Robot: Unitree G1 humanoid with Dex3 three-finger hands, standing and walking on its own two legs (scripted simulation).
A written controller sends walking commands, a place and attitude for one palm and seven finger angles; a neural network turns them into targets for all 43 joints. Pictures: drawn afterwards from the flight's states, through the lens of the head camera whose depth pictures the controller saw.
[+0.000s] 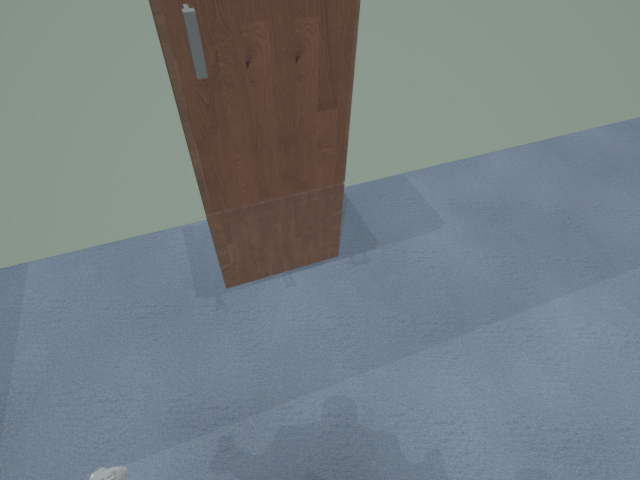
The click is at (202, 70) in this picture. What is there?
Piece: cupboard door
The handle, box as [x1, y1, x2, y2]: [181, 4, 207, 78]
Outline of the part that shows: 182,4 183,8 181,9 195,74 197,78 207,77 195,12 193,8 189,8 187,4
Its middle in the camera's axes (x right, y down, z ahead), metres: -0.27 -0.42 +0.82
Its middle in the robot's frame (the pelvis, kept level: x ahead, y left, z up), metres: +0.90 +0.32 +0.16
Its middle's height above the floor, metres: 0.93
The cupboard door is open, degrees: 0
